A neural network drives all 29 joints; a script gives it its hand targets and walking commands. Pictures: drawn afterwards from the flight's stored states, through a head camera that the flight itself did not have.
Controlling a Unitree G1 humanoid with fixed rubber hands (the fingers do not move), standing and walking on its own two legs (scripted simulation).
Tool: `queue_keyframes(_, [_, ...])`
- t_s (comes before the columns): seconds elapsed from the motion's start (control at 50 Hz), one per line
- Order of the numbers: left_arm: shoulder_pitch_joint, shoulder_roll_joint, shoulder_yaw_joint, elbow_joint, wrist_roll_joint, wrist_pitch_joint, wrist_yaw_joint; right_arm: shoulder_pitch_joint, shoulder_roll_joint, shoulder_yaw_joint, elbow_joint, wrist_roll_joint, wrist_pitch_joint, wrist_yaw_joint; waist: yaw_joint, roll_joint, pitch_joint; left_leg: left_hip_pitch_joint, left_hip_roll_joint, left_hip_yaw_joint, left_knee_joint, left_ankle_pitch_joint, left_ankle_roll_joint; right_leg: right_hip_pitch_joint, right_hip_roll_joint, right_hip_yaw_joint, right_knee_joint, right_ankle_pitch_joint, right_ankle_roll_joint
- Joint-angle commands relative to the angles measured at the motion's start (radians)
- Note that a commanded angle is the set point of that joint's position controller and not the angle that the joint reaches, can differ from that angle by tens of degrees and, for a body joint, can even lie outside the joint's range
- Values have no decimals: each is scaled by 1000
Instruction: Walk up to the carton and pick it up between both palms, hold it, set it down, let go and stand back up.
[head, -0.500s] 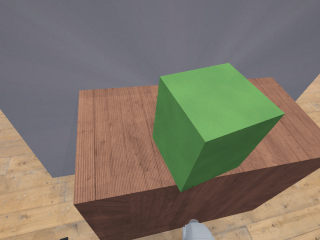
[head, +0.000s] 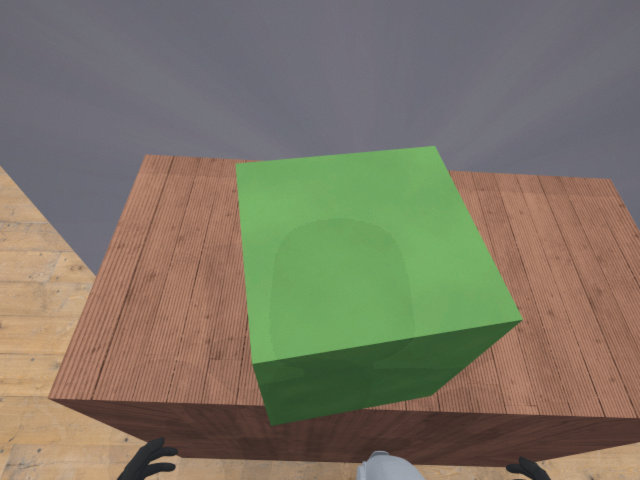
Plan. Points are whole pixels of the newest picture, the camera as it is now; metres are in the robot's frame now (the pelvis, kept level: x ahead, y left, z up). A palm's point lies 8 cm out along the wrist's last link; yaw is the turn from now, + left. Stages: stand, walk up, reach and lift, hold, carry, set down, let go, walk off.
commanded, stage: walk up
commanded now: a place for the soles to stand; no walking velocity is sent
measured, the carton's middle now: (347, 296) +0.31 -0.02 +0.06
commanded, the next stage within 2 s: none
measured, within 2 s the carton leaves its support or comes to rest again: neither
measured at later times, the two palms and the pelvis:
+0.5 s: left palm out of the picture -0.01 +0.19 -0.11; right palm out of the picture +0.06 -0.32 -0.10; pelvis -0.01 -0.07 +0.01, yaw +4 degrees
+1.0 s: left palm out of the picture +0.07 +0.20 -0.10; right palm out of the picture +0.11 -0.30 -0.10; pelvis +0.02 -0.05 +0.01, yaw +3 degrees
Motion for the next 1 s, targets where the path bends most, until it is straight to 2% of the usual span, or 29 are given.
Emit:
queue_keyframes(0.0, [88, 80, 48, -84, -7, -58, -3, 10, -189, -83, -41, 17, -5, -1, 24, 212, -225, 178, 148, -73, 133, 623, 200, 115, 4, -44, -304, 224, -43])
queue_keyframes(0.02, [204, 136, 83, -45, 2, -66, 0, -21, -144, -61, -53, 34, -7, 14, 96, 92, -272, -52, 65, 6, 280, 518, 137, 431, 19, -24, -378, 391, -83])
queue_keyframes(0.04, [289, 229, 110, -25, 19, -75, 8, 26, -38, -15, -67, 51, -10, 25, 130, -189, -339, -330, -65, 83, 476, 31, 75, 701, -136, 165, -358, 505, -152])
queue_keyframes(0.06, [256, 261, 109, -53, 16, -65, 20, 36, -34, -11, -67, 72, 6, 14, 127, -248, -344, -422, -136, 74, 619, -351, 44, 621, -353, 458, -448, 429, -273])
queue_keyframes(0.08, [199, 213, 104, -51, -9, -48, 27, -20, -104, -34, -50, 75, 30, -3, 132, -119, -271, -367, -80, -19, 703, -324, 55, 431, -370, 450, -494, 282, -337])
queue_keyframes(0.1, [149, 157, 91, -66, -16, -36, 30, -44, -137, -50, -41, 74, 43, -2, 116, -49, -180, -370, -76, -40, 724, -246, 52, 340, -298, 382, -515, 176, -268])
queue_keyframes(0.12, [94, 130, 81, -71, -14, -31, 38, -32, -131, -48, -26, 74, 47, 11, 86, -33, -78, -362, -53, -24, 684, -171, 48, 245, -269, 309, -520, 115, -233])
queue_keyframes(0.14, [41, 127, 79, -79, -11, -31, 45, 23, -129, -54, 9, 74, 48, 22, 51, -49, -46, -307, -33, -16, 619, -99, 43, 169, -229, 250, -536, 59, -186])
queue_keyframes(0.16, [29, 123, 74, -73, -13, -36, 49, 60, -132, -59, 26, 65, 47, 33, 31, -99, -22, -269, -33, -3, 579, -48, 33, 133, -195, 228, -560, 39, -154])
queue_keyframes(0.2, [74, 101, 60, -47, -14, -51, 56, 52, -129, -62, 27, 55, 48, 51, 40, -64, -30, -244, -19, 12, 478, -56, 13, 146, -214, 268, -583, -53, -150])
queue_keyframes(0.24, [129, 92, 53, -25, -12, -71, 62, 30, -87, -44, 21, 52, 35, 65, 53, -73, -53, -271, -17, 27, 307, -73, 12, 274, -205, 241, -551, 105, -149])
queue_keyframes(0.26, [161, 101, 59, -15, -12, -75, 70, 25, -90, -44, 26, 54, 37, 66, 62, -83, -69, -257, -25, 29, 255, -94, 11, 323, -214, 266, -544, 145, -122])
queue_keyframes(0.28, [184, 111, 61, -11, -11, -76, 75, 17, -93, -43, 20, 52, 37, 67, 63, -84, -88, -231, -28, 40, 194, -127, 15, 347, -229, 280, -537, 162, -119])
queue_keyframes(0.3, [192, 155, 78, -7, -6, -68, 73, 94, -83, -47, 42, 63, 39, 71, 30, -93, -163, -151, -62, 92, 156, -210, 21, 356, -213, 267, -551, 13, -129])
queue_keyframes(0.38, [145, 146, 72, -8, -34, -44, 67, 122, -85, -60, 52, 57, 27, 80, -27, -69, -55, 85, -71, 113, -125, 63, 88, 88, -185, 186, -578, -146, -57])
queue_keyframes(0.4, [156, 139, 67, -11, -40, -44, 60, 150, -97, -61, 55, 48, 21, 79, -44, -64, -65, 174, -45, 71, -160, 76, 118, 4, -165, 142, -582, -168, -18])
queue_keyframes(0.42, [161, 98, 55, -27, -51, -52, 53, 147, -145, -68, 64, 42, 16, 80, -44, 21, -65, 188, 35, -48, -178, -52, 154, -54, -113, 85, -555, -144, 28])
queue_keyframes(0.44, [136, 83, 52, -27, -52, -55, 48, 104, -146, -60, 65, 56, 9, 81, -39, 74, -33, 46, 120, -187, -251, -227, 180, 4, -34, 25, -428, -26, 23])
queue_keyframes(0.46, [154, 69, 56, -19, -41, -58, 44, 59, -148, -51, 73, 71, 5, 78, -17, 120, -29, -96, 169, -246, -315, -320, 196, 141, -4, 20, -322, 79, 3])
queue_keyframes(0.48, [193, 60, 59, -7, -35, -63, 39, -8, -147, -42, 74, 74, 7, 76, 19, 143, -6, -178, 151, -191, -320, -296, 178, 222, 0, 36, -316, 119, -22])
queue_keyframes(0.52, [236, 87, 69, -2, -23, -81, 41, -38, -123, -23, 76, 83, 9, 81, 48, 149, -27, -250, 84, -82, -266, -214, 123, 336, -33, 82, -380, 135, -48])
queue_keyframes(0.54, [250, 114, 75, 0, -19, -90, 47, -24, -100, -13, 77, 86, 13, 87, 49, 112, -39, -253, 45, -33, -203, -168, 102, 343, -78, 144, -432, 76, -54])
queue_keyframes(0.56, [261, 142, 76, 7, -24, -95, 53, 2, -78, -7, 77, 83, 18, 91, 36, 71, -36, -198, -11, 28, -111, -91, 82, 275, -142, 230, -519, -28, -56])
queue_keyframes(0.58, [263, 154, 74, 15, -31, -94, 59, 41, -75, -7, 86, 75, 23, 90, 11, 52, -44, -102, -25, 46, -78, -54, 76, 196, -187, 279, -584, -118, -54])
queue_keyframes(0.62, [225, 151, 65, 15, -37, -86, 67, 72, -89, -11, 96, 73, 22, 90, -14, 17, -14, -17, -12, 29, -115, 5, 88, 113, -165, 225, -613, -119, -41])
queue_keyframes(0.66, [241, 129, 53, 21, -40, -82, 66, 70, -111, -12, 101, 74, 10, 90, -2, 10, -33, -3, 11, -4, -146, 45, 98, 141, -121, 158, -579, -14, -31])
queue_keyframes(0.72, [249, 114, 44, 22, -37, -88, 62, 49, -117, -2, 106, 80, -1, 89, 17, 37, -72, -53, 44, -36, -183, 84, 101, 250, -87, 111, -497, 138, -44])
queue_keyframes(0.8, [239, 112, 36, 20, -38, -96, 60, 22, -123, 10, 103, 81, -1, 87, 27, 56, -86, -71, 51, -31, -190, 147, 94, 294, -87, 105, -451, 239, -65])
queue_keyframes(0.98, [194, 116, 23, 34, -43, -99, 60, 0, -131, 22, 95, 81, 2, 87, 21, 60, -110, -16, 55, -11, -183, 267, 86, 307, -84, 87, -412, 399, -78])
